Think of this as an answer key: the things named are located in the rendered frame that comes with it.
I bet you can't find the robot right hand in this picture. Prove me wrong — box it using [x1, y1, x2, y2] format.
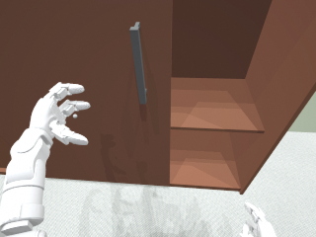
[239, 202, 277, 237]

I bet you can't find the wardrobe door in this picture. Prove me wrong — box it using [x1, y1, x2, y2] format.
[0, 135, 12, 168]
[0, 0, 173, 187]

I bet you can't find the handle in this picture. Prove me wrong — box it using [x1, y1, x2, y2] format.
[129, 22, 147, 105]

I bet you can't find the robot left hand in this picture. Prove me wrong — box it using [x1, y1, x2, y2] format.
[29, 82, 91, 145]

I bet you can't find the left robot forearm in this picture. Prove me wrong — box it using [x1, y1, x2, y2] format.
[0, 127, 53, 237]

